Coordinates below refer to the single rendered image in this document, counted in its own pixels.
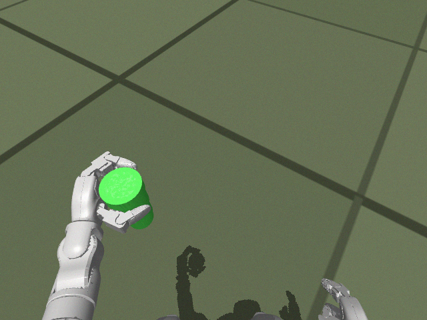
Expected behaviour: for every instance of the left robot hand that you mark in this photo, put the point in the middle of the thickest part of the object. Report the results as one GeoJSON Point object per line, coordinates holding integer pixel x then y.
{"type": "Point", "coordinates": [86, 203]}

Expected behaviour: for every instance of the right robot hand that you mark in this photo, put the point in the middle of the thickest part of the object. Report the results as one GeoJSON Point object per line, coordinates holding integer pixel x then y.
{"type": "Point", "coordinates": [350, 307]}

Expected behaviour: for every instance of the left robot arm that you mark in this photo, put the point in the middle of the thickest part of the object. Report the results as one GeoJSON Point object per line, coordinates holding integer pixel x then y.
{"type": "Point", "coordinates": [76, 287]}

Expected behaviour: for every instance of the cup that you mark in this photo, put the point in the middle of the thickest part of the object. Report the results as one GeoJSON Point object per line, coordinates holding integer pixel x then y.
{"type": "Point", "coordinates": [123, 189]}

